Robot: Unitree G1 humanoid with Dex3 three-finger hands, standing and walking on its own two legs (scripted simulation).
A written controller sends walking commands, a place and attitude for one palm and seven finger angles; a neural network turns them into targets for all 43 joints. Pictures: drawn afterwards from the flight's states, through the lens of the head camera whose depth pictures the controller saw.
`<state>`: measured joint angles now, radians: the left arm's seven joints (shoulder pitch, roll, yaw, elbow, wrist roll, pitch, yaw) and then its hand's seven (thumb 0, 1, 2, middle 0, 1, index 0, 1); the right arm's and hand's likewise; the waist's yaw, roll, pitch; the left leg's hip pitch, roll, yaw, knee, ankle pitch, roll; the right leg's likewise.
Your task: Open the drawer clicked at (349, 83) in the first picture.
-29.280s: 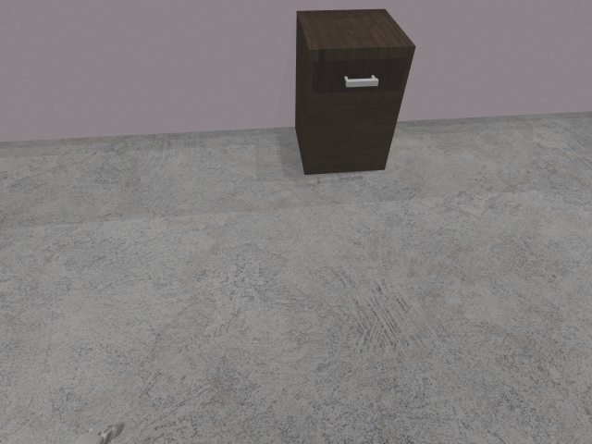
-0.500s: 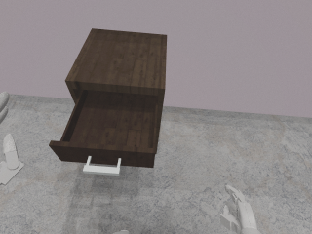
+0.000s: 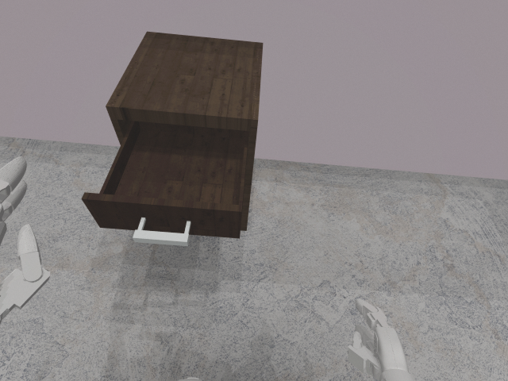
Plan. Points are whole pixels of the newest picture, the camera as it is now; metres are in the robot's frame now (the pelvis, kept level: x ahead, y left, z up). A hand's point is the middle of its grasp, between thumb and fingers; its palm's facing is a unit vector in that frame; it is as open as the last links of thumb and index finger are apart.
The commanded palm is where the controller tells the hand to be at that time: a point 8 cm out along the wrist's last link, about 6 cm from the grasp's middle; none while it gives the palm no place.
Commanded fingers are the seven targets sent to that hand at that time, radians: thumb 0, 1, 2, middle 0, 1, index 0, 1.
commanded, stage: stop stepping back and stand still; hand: left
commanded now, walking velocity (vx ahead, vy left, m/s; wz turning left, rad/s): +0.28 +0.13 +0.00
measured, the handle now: (163, 230) +0.47 +0.25 -0.23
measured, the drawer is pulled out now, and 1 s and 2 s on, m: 0.29 0.29 0.29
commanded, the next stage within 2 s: let the arm hang, fingers relaxed in 0.66 s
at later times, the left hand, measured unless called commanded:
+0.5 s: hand (29, 347) +0.13 +0.21 +0.17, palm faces +0.31 -0.81 -0.49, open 7.4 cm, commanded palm +0.07 +0.27 +0.18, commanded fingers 0.00 0.90 0.90 -0.20 -0.30 -0.20 -0.30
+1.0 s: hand out of the picture +0.03 +0.19 -0.14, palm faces +0.00 -0.97 -0.24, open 7.4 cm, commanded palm none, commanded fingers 0.00 0.90 0.90 -0.20 -0.30 -0.20 -0.30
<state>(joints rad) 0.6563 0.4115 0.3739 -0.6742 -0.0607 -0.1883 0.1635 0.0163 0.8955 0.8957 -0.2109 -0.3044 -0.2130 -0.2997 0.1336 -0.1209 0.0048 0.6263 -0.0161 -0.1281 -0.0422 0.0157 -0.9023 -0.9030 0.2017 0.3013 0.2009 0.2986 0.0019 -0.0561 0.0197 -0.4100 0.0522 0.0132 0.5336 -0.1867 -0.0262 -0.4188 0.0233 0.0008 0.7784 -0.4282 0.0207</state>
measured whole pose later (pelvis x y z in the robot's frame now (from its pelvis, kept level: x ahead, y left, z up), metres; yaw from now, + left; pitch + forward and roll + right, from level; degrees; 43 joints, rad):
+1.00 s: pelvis -0.07 +0.00 +0.00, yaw +2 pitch +0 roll +0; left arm 0.28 0.22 0.01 0.67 0.03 0.07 0.01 0.01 0.91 0.90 -0.20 -0.30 -0.20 -0.30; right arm 0.16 -0.22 0.01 0.84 -0.02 -0.01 0.01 0.01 -0.90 -0.90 0.20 0.30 0.20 0.30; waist -0.03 -0.02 0.05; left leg -0.25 -0.02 0.05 0.55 -0.29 0.04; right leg -0.29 -0.04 -0.04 0.56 -0.26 0.01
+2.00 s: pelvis -0.07 -0.02 +0.01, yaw +1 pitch -2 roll +0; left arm 0.30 0.11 0.00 1.13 0.01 0.01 0.04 0.00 0.92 0.90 -0.20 -0.30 -0.20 -0.30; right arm 0.34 -0.10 0.00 1.12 -0.01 0.00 -0.04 0.01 -0.91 -0.90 0.20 0.30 0.20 0.30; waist -0.01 0.01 0.07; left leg -0.16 0.01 0.05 0.43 -0.24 0.01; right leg -0.19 0.00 -0.05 0.43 -0.20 -0.02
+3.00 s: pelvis -0.06 -0.03 +0.01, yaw +1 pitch -2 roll +0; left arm 0.29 0.11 0.01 1.14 0.01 0.00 0.04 0.00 0.91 0.90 -0.20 -0.30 -0.20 -0.30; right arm 0.32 -0.09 0.00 1.14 -0.01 0.00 -0.05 0.01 -0.91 -0.90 0.20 0.30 0.20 0.30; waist -0.01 0.01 0.08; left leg -0.14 0.02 0.04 0.41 -0.24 0.00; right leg -0.17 0.01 -0.06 0.41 -0.20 -0.03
